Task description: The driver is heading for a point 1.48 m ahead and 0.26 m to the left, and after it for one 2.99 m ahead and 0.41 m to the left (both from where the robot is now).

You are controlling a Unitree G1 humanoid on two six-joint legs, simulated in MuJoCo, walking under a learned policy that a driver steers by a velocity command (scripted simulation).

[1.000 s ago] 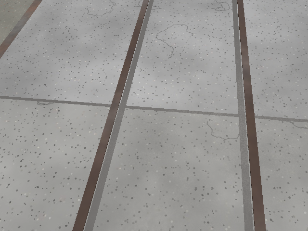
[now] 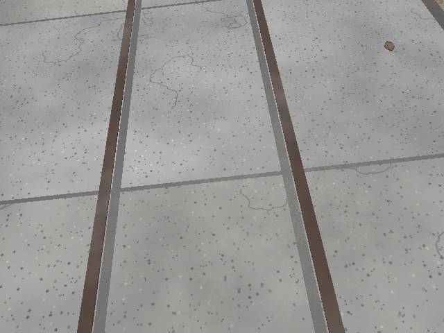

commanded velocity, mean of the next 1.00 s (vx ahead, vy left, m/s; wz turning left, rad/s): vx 0.46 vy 0.00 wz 0.28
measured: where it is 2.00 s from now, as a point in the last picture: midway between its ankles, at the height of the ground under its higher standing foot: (187, 179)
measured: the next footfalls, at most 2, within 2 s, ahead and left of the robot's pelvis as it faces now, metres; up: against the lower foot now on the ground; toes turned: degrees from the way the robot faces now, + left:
left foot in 0.30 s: +0.26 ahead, +0.15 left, +0.00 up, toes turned -1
right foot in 0.76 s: +0.61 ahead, +0.00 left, +0.00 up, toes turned +19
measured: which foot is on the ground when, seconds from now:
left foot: up 0.00-0.28, down 0.30-0.78, up 0.80-1.00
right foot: down 0.00-0.30, up 0.32-0.74, down 0.76-1.00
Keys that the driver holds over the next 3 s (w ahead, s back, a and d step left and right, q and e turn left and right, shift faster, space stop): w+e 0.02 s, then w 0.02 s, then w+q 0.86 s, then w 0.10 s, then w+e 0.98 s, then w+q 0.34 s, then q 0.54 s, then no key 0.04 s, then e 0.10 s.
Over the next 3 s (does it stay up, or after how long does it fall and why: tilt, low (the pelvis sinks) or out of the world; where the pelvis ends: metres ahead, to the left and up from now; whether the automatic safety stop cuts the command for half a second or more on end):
stays up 1.46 0.24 -0.02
